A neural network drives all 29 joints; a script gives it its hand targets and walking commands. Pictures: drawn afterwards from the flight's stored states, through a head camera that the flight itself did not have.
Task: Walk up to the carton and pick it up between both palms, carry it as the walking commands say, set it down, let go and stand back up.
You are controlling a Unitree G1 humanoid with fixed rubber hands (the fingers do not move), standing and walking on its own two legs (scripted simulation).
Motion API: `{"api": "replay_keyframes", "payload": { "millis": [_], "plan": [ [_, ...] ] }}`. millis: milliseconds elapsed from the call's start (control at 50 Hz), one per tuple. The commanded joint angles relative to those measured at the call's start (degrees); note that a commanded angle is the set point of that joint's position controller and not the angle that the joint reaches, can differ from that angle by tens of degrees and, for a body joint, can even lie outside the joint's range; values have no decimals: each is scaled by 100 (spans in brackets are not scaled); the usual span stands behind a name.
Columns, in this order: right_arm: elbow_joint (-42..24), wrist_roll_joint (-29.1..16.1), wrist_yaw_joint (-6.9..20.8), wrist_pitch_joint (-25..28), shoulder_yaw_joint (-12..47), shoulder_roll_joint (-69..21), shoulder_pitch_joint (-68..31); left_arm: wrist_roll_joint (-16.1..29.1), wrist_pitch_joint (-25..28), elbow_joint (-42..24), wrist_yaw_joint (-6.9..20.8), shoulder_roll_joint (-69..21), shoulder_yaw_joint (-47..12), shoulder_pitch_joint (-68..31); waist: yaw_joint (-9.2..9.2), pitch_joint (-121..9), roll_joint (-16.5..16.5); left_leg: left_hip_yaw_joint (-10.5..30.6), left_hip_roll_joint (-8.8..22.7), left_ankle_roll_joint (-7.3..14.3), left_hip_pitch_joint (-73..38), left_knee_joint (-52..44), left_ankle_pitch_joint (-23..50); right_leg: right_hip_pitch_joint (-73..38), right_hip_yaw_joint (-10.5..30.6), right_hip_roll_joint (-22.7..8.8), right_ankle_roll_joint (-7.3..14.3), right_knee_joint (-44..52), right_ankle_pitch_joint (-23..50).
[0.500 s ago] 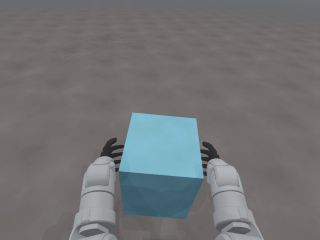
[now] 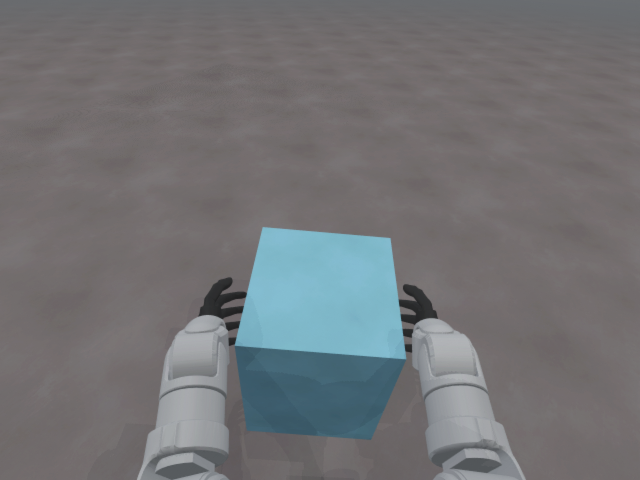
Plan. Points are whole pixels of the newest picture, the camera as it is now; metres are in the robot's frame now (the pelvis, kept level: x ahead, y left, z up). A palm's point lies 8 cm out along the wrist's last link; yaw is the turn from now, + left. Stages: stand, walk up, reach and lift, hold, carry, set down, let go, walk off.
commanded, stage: hold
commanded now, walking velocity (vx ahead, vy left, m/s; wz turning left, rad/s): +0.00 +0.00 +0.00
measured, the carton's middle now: (317, 335) +0.35 +0.01 -0.02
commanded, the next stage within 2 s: carry in 0.34 s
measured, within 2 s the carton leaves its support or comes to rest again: neither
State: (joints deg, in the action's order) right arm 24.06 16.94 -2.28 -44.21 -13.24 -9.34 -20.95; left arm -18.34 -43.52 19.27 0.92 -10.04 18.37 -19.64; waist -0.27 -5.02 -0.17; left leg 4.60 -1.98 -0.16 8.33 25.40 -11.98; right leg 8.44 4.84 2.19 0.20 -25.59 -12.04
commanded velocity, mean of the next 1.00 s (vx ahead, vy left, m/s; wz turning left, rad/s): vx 0.00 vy -0.09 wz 0.00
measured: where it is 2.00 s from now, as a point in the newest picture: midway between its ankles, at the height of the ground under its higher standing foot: outside the picture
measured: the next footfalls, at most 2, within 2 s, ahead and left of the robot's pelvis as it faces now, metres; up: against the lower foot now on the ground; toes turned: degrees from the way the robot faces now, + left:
none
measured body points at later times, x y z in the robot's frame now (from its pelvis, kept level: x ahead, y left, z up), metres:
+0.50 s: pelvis +0.00 -0.01 +0.00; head -0.03 -0.01 +0.45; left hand +0.32 +0.14 +0.07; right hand +0.32 -0.15 +0.06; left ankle +0.03 +0.12 -0.74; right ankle +0.02 -0.13 -0.73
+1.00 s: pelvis +0.03 -0.08 -0.01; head -0.01 -0.08 +0.44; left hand +0.30 +0.06 +0.09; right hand +0.30 -0.23 +0.09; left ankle +0.04 +0.06 -0.74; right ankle +0.00 -0.15 -0.74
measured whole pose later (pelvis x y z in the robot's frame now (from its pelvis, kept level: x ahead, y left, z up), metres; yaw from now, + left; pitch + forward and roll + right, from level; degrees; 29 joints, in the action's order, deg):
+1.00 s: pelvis +0.03 -0.08 -0.01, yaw -2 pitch +4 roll +1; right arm -16.5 7.0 -7.6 -73.6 -2.3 -8.1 -11.8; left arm -5.5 -70.2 -21.9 -6.0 -7.5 6.7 -6.2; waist -0.9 -11.8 -0.5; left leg -5.9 4.3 -1.3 21.2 33.4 -16.1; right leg 18.1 -3.3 2.4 3.9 -33.9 -20.3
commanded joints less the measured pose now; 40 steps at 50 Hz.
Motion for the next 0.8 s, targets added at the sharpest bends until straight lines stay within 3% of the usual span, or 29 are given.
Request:
{"api": "replay_keyframes", "payload": {
  "millis": [0, 20, 80, 140, 180, 200, 240, 260, 300, 320, 360, 380, 400, 420, 440, 460, 480, 500, 520, 560, 580, 600, 620, 640, 660, 680, 720, 740, 780],
  "plan": [
    [-728, -1628, 1590, 275, 2833, -5831, -2858, 1762, 50, 225, 1524, -5657, -3376, -2590, -133, -904, -238, 78, -197, 85, -378, -421, 363, -584, 13, 112, -45, 588, 422],
    [-606, -1617, 1581, 296, 2707, -5908, -2840, 1767, 71, 2, 1538, -5654, -3402, -2951, -206, -742, 97, 31, -241, 58, -382, -370, 193, -543, 112, 39, -17, 621, 272],
    [-531, -1538, 1592, 227, 2593, -5792, -2805, 1633, 0, 414, 1535, -5644, -3178, -2561, -142, -735, -163, -25, -233, 59, -490, -436, 170, -497, -28, 126, 4, 644, 147],
    [-817, -1613, 1626, 325, 2735, -5781, -2932, 1778, 54, 169, 1504, -5846, -3441, -2701, -108, -851, -58, 29, -173, -8, -401, -424, 440, -598, -32, 174, 76, 519, 391],
    [-674, -1629, 1645, 315, 2625, -5741, -3117, 1698, 40, 113, 1506, -5684, -3318, -2974, -95, -816, 283, -17, -183, 1, -362, -392, -161, -449, 36, 104, 93, 519, -129],
    [-759, -1669, 1648, 352, 2737, -5826, -3337, 1720, 106, 172, 1499, -5698, -3274, -2900, -64, -844, -228, 48, -154, 85, -364, -344, 7, -349, 44, 102, 56, 545, -102],
    [-729, -1621, 1591, 379, 2704, -5818, -3145, 1701, 97, 221, 1531, -5681, -3364, -2967, -106, -916, -9, -30, -220, 47, -392, -297, -29, -418, 66, 79, 42, 553, -76],
    [-701, -1672, 1645, 401, 2628, -5744, -3090, 1675, 72, 256, 1510, -5786, -3399, -2808, -118, -932, 392, -9, -215, 13, -441, -315, 135, -389, 56, 76, 82, 500, 81],
    [-744, -1714, 1679, 418, 2670, -5691, -3148, 1678, 79, 201, 1462, -5793, -3396, -2793, -70, -772, 432, 57, -191, -40, -411, -336, 234, -345, 34, 91, 120, 467, 119],
    [-1296, -1734, 1635, 415, 3236, -5614, -3295, 2036, 171, -315, 1430, -5919, -3936, -3109, 21, -912, 18, 392, 1031, -77, 334, -159, -6, 691, 46, -818, 104, -27, -159],
    [-1262, -1731, 1537, 269, 3254, -5525, -3131, 2130, 54, -653, 1357, -5754, -4099, -3311, -7, -436, 160, 883, 1321, 126, 789, -529, -1723, 1476, 255, -671, 159, -40, -1268],
    [-1554, -1908, 1459, 212, 3462, -5506, -3357, 2179, -33, -683, 1302, -5694, -4118, -3194, -1, -249, 195, 1032, 1440, 198, 845, -639, -2311, 1742, 187, -543, 99, -86, -1452],
    [-1797, -1947, 1383, 161, 3463, -5480, -3304, 2321, -130, -853, 1263, -5831, -4308, -3263, -10, -694, 605, 1347, 1677, 266, 869, -912, -2315, 1352, -91, -341, 74, -768, -995],
    [-2387, -2260, 1286, 48, 3849, -5645, -3600, 2614, -218, -1402, 1168, -5907, -4581, -3478, 15, -855, 631, 1301, 1900, 400, 859, -766, -1918, 1342, -167, -385, 112, -1165, -826],
    [-2734, -2371, 1201, -91, 3950, -5688, -3461, 2808, -388, -1667, 1097, -6085, -4876, -3463, 42, -918, 993, 1342, 1912, 518, 857, -843, -1348, 1325, -255, -324, 73, -1362, -873],
    [-3080, -2470, 1091, -273, 4032, -5585, -3168, 2976, -596, -1898, 1005, -6025, -5011, -3148, 49, -1282, 943, 1484, 2069, 647, 579, -684, -379, 1354, -348, -327, 86, -1277, -832],
    [-3172, -2569, 990, -490, 4215, -5668, -2809, 3183, -780, -2271, 940, -5967, -5176, -3039, 50, -1490, 819, 1250, 2233, 742, 473, -363, 612, 1297, -487, -392, 98, -1226, -747],
    [-3505, -2497, 857, -661, 4211, -5406, -2551, 3224, -960, -2258, 879, -5909, -5198, -2644, 123, -1634, 793, 802, 1917, 564, 701, 21, 930, 871, -499, -334, 134, -708, -606],
    [-3768, -2713, 813, -862, 4365, -5538, -2590, 3305, -1105, -2828, 741, -5887, -5342, -2709, 153, -1723, 1142, 606, 1735, 448, 466, 340, 1765, 901, -470, -340, 177, -277, -214],
    [-4151, -2744, 651, -1183, 4358, -5324, -2025, 3214, -1378, -3183, 551, -5604, -5280, -2176, 45, -2309, 311, -184, 1127, 46, 730, 1269, 2389, -79, -176, -726, 310, -217, 2096],
    [-4076, -2717, 531, -1373, 4320, -5185, -1418, 3149, -1585, -3185, 426, -5320, -5118, -1537, 53, -2216, 80, -351, 1000, -76, 1359, 1502, 1962, -544, -65, -972, 401, -317, 2976],
    [-4078, -2667, 407, -1587, 4158, -5005, -1025, 3109, -1769, -3236, 297, -5124, -5031, -1307, 42, -2315, -120, -519, 846, -216, 1821, 1759, 1055, -980, 212, -1326, 538, -540, 4573],
    [-4306, -2764, 363, -1734, 4314, -4948, -1130, 3006, -1916, -3238, 214, -4981, -4936, -1053, 42, -1885, -887, -814, 607, -265, 2468, 1556, -833, -1299, 177, -1544, 769, -691, 5494],
    [-4471, -2799, 329, -1851, 4309, -4899, -1160, 3013, -1992, -3479, 157, -4925, -4907, -1057, 21, -1715, -967, -1043, 525, -222, 2445, 1301, -1198, -1141, 278, -1629, 850, -712, 5728],
    [-4853, -2957, 280, -1972, 4504, -4943, -1510, 2981, -2105, -3617, 92, -4992, -4832, -981, 54, -1552, -1111, -1149, 415, -204, 2374, 1307, -1232, -879, 204, -1539, 855, -600, 5255],
    [-5272, -3144, 290, -2025, 4603, -5134, -1682, 3043, -2153, -4097, 20, -5196, -4911, -1139, 53, -1395, -706, -1109, 478, -106, 2078, 968, -1001, -462, 249, -1501, 838, -530, 4701],
    [-5171, -3155, 137, -2284, 4505, -5114, -1489, 3073, -2358, -4153, -128, -5052, -4745, -939, 22, -1236, -846, -1237, 507, -95, 1693, 872, -465, 5, -81, -1274, 571, -469, 4026],
    [-5310, -3142, 112, -2335, 4390, -5062, -1336, 3112, -2433, -4338, -173, -5017, -4779, -902, -21, -1637, -584, -1204, 587, -57, 1169, 496, -9, 104, -199, -1218, 580, -639, 3413],
    [-5447, -3147, 1, -2471, 4260, -4924, -1184, 3158, -2576, -4298, -263, -5017, -4746, -568, -27, -2072, -325, -496, 1190, 117, 286, 554, 1506, 787, -453, -858, 285, -884, 2327]
  ]
}}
